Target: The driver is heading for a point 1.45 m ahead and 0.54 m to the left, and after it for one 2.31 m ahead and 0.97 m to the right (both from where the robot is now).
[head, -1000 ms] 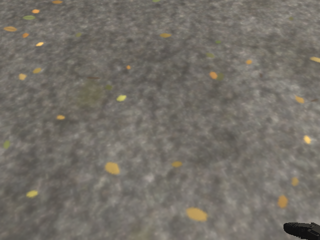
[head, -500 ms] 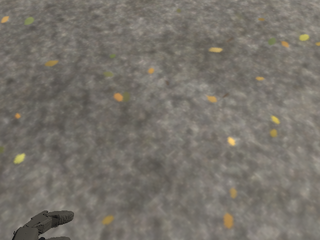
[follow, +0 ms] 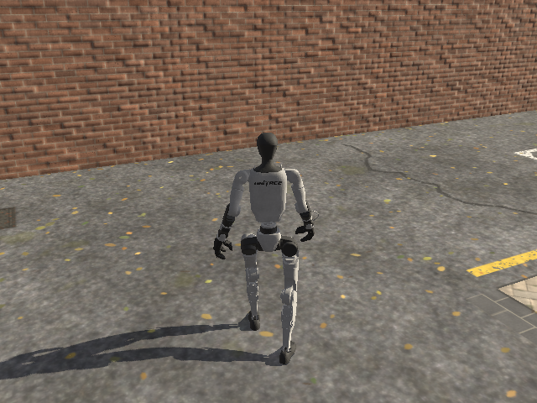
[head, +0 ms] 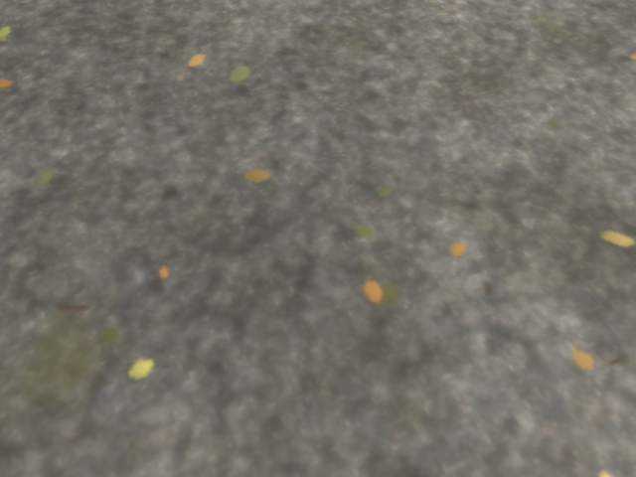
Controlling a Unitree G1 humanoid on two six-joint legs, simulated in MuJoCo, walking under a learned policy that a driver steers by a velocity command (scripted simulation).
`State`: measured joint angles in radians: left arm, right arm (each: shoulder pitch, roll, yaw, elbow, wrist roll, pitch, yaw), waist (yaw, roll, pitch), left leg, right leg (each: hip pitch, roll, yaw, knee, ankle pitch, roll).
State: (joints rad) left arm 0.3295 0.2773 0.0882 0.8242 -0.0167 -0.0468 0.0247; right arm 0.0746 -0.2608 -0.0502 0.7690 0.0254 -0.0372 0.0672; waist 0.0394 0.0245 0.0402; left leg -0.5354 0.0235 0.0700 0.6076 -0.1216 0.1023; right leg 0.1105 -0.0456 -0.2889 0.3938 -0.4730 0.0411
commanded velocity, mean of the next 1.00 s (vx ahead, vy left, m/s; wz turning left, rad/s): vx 0.50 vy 0.00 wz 0.57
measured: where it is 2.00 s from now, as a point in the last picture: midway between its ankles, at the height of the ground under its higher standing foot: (146, 246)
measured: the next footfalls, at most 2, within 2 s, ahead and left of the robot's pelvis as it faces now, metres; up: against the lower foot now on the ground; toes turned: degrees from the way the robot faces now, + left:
right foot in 0.48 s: +0.50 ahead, -0.06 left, +0.00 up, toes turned +21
left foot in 1.00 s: +0.62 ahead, +0.31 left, +0.00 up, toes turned +39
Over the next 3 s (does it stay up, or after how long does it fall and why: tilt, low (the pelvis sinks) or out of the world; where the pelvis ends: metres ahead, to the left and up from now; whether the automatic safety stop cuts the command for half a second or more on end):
stays up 1.40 0.69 0.02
